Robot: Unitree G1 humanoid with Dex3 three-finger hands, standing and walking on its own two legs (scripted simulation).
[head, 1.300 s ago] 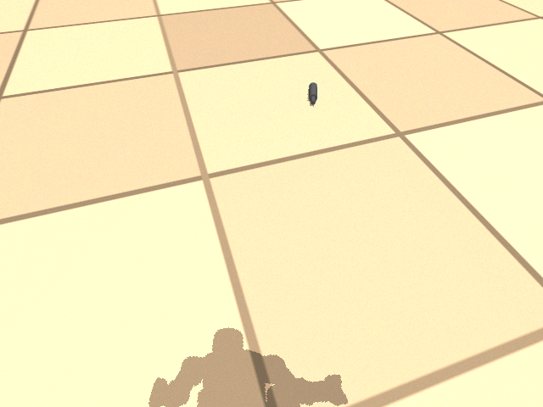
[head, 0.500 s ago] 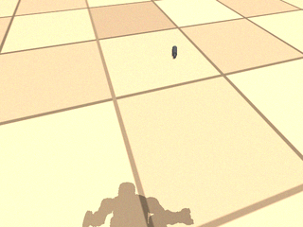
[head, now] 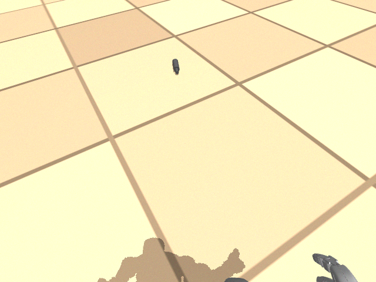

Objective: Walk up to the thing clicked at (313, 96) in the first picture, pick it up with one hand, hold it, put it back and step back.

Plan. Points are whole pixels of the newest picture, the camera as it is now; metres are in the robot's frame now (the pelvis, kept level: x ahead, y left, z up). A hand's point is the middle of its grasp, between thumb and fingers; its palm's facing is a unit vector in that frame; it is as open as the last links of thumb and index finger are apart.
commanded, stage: walk up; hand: left
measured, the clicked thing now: (176, 66) +2.13 +0.06 -0.74
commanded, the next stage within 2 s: none
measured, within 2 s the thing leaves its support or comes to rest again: neither
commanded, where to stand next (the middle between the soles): +1.79 +0.42 m, yaw -86 degrees
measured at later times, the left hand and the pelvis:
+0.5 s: hand (92, 219) +0.32 +0.28 -0.14, palm faces -0.31 -0.85 -0.44, open 7.4 cm; pelvis +0.25 +0.00 -0.01, yaw -21 degrees
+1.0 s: hand (136, 91) +0.87 +0.20 -0.11, palm faces -0.60 -0.61 -0.52, open 7.4 cm; pelvis +0.56 +0.05 -0.01, yaw -38 degrees
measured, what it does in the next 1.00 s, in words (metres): walks ahead, turning right: right foot, then left foot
